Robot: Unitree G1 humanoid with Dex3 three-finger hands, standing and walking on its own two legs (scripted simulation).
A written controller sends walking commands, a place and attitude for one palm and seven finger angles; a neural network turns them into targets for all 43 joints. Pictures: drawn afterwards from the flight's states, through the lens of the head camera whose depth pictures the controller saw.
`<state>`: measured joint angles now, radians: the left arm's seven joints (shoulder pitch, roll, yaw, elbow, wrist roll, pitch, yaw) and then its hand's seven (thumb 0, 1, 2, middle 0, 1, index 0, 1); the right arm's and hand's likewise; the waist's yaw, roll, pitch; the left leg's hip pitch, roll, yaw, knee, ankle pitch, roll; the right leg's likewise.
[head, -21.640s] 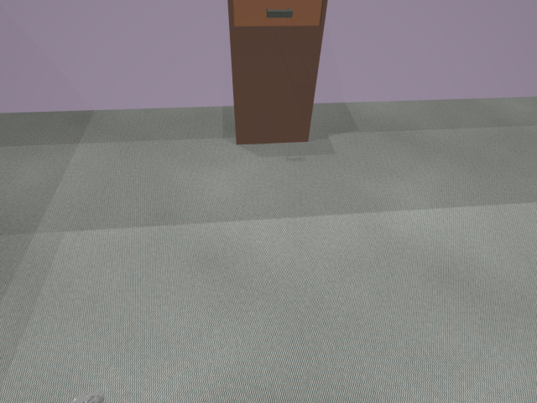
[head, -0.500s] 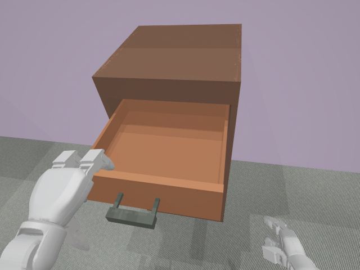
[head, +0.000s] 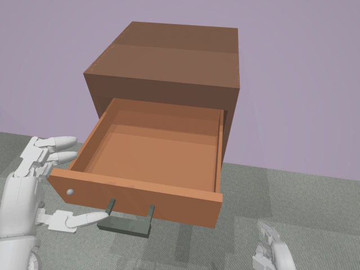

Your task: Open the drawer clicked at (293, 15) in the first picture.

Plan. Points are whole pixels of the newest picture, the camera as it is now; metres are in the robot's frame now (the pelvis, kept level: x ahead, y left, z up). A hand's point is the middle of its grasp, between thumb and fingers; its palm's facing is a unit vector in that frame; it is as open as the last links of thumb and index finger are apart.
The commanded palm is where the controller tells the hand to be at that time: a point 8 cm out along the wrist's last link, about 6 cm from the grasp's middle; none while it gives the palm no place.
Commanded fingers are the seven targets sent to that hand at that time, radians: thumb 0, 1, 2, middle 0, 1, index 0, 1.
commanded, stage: draw the hand back to the body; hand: left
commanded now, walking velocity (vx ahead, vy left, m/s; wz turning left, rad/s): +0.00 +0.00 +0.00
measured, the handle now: (128, 216) +0.24 +0.15 -0.01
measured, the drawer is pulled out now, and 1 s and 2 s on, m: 0.30 0.30 0.30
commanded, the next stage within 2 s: step back with the hand held close in 0.68 s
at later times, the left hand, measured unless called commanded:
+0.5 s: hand (48, 200) +0.18 +0.23 +0.16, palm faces +0.41 -0.82 -0.40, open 8.5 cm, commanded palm +0.13 +0.27 +0.18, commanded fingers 0.00 0.90 0.90 -0.20 -0.30 -0.20 -0.30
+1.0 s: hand (51, 201) +0.18 +0.23 +0.16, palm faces +0.35 -0.81 -0.47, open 7.4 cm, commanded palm +0.11 +0.27 +0.18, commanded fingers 0.00 0.90 0.90 -0.20 -0.30 -0.20 -0.30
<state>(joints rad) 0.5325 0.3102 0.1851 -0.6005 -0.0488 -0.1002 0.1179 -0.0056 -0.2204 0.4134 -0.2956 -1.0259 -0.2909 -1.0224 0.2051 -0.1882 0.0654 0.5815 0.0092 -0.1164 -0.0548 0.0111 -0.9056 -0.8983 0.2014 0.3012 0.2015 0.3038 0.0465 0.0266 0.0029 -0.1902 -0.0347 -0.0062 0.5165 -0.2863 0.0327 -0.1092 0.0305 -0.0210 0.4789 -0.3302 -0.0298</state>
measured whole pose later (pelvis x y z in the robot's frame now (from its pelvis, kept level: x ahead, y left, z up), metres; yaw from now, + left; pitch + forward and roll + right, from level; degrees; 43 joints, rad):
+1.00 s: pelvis -0.01 -0.01 +0.00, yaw +1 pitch +1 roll -1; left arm 0.60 0.36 0.35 -0.52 -0.06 -0.17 0.11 0.01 0.89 0.89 -0.21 -0.31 -0.21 -0.30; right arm 0.16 -0.24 0.00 0.57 0.03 -0.01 -0.05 0.01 -0.91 -0.90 0.20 0.30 0.20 0.30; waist 0.01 0.06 0.02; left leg -0.28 -0.02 -0.03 0.53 -0.26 0.02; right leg -0.18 0.05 -0.05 0.47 -0.30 -0.04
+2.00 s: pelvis -0.17 -0.03 -0.01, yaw -1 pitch +3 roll -2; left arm 0.68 0.48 0.41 -0.68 -0.10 -0.26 0.07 0.02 0.89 0.89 -0.22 -0.31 -0.21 -0.30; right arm 0.13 -0.18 0.01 0.60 0.03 -0.08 -0.02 0.01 -0.90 -0.90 0.20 0.30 0.20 0.30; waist -0.01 0.02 0.04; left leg -0.58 0.03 -0.03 0.72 -0.27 -0.01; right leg -0.21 0.06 -0.06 0.51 -0.35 -0.04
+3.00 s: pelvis -0.33 -0.05 +0.00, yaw +3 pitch -1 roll +1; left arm 0.63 0.35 0.34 -0.57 -0.03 -0.20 0.17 0.01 0.89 0.89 -0.21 -0.30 -0.21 -0.30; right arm 0.25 -0.20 0.00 0.65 0.00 -0.05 -0.04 0.01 -0.91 -0.90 0.20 0.30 0.20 0.30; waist -0.02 -0.01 0.01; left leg -0.41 0.01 0.03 0.81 -0.36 0.01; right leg -0.23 0.02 -0.09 0.51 -0.26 -0.07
